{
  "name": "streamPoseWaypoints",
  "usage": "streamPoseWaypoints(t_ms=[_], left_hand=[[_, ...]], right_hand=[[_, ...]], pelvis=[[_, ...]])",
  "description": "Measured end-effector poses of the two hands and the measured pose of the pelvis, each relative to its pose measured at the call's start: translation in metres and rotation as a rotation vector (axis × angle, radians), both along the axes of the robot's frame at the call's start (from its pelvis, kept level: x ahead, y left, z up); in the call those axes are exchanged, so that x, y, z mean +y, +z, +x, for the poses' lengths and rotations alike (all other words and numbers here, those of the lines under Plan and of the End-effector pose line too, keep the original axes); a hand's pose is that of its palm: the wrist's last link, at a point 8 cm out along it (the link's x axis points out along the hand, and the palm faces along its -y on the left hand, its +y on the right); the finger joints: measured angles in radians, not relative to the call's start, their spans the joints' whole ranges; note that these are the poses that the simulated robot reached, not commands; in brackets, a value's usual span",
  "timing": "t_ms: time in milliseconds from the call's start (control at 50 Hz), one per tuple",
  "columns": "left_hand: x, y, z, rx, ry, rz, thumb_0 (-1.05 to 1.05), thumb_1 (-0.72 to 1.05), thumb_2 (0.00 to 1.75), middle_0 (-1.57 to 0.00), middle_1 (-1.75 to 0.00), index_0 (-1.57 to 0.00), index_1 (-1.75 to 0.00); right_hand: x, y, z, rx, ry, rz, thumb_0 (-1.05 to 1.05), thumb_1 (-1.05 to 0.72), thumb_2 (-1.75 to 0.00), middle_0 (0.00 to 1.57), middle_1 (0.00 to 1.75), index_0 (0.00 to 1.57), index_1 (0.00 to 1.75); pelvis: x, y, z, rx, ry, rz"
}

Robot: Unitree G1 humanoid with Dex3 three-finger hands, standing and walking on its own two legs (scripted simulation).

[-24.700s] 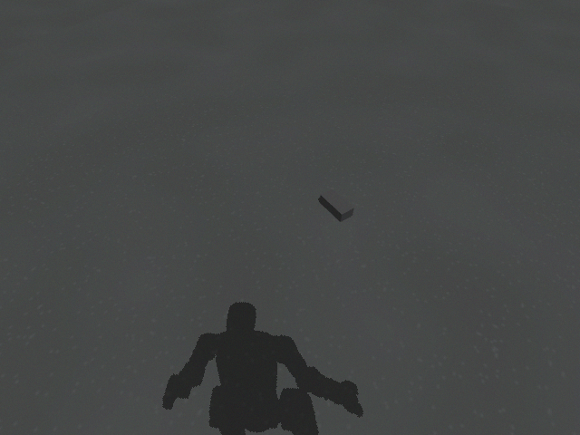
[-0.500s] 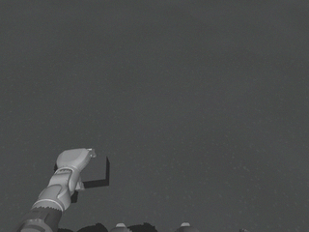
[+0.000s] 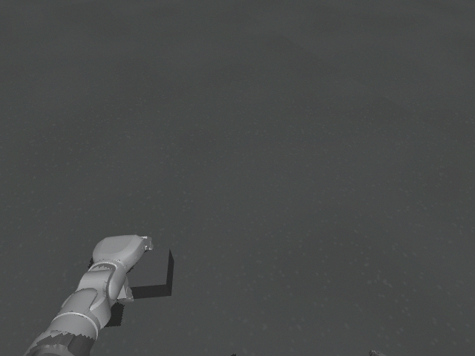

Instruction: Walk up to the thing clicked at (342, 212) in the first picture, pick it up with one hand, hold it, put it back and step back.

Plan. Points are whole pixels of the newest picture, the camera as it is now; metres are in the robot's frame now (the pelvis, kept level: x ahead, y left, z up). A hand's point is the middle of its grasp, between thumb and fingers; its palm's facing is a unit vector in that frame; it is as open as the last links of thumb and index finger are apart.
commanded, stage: hold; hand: left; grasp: from above
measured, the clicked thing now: (130, 275) +0.31 +0.23 -0.10
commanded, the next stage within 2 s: crouch in 1.60 s
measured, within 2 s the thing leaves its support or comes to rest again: neither
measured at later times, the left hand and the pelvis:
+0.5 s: hand (126, 274) +0.29 +0.21 -0.05, palm faces -0.48 -0.05 -0.88, open 10.5 cm; pelvis +0.00 -0.01 +0.01, yaw +0 degrees
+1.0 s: hand (121, 283) +0.27 +0.21 -0.03, palm faces -0.46 -0.04 -0.88, open 10.5 cm; pelvis -0.02 -0.01 +0.02, yaw +0 degrees
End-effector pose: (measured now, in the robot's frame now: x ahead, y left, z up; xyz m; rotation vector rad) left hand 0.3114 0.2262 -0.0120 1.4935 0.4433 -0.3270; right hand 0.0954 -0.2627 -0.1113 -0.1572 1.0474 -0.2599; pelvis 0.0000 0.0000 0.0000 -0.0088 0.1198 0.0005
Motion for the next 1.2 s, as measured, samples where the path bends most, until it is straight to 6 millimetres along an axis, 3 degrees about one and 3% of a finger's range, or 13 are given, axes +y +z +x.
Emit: streamPoseWaypoints(t_ms=[360, 1200], left_hand=[[-0.009, 0.019, -0.003, 0.002, -0.011, 0.003, 0.0, -0.03, 0.48, -0.64, -0.56, -0.67, -0.51], [-0.014, 0.046, -0.041, -0.008, -0.039, -0.003, 0.0, -0.02, 0.47, -0.62, -0.57, -0.65, -0.53]], right_hand=[[-0.005, 0.01, 0.018, -0.027, 0.012, 0.013, 0.01, -0.89, -0.89, 0.2, 0.3, 0.2, 0.3], [0.005, 0.024, 0.019, -0.126, 0.059, 0.028, 0.01, -0.9, -0.89, 0.2, 0.3, 0.2, 0.3]], pelvis=[[-0.006, 0.009, 0.005, -0.04, -0.003, 0.008], [-0.008, 0.016, -0.025, -0.122, -0.005, 0.014]])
